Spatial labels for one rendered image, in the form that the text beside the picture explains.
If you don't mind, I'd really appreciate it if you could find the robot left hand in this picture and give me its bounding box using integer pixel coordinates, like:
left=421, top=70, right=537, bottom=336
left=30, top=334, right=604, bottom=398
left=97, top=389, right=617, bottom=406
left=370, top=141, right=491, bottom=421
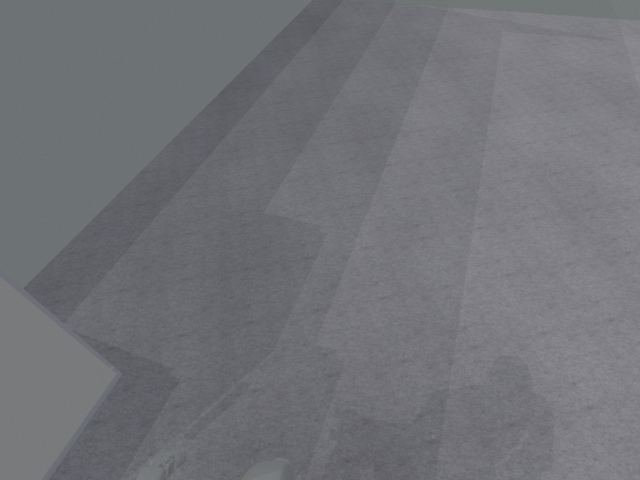
left=135, top=450, right=187, bottom=480

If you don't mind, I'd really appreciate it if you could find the robot left thigh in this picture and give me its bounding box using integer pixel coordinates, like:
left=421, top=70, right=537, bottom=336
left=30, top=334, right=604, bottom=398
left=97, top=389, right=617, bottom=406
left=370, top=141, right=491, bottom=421
left=240, top=460, right=303, bottom=480

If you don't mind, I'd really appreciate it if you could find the fridge door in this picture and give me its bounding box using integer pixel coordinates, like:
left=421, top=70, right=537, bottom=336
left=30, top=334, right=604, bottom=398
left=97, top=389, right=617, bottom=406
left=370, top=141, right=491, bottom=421
left=0, top=277, right=116, bottom=480

